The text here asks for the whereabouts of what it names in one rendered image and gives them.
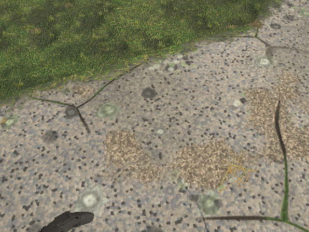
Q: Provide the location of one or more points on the robot left hand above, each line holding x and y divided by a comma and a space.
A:
67, 220

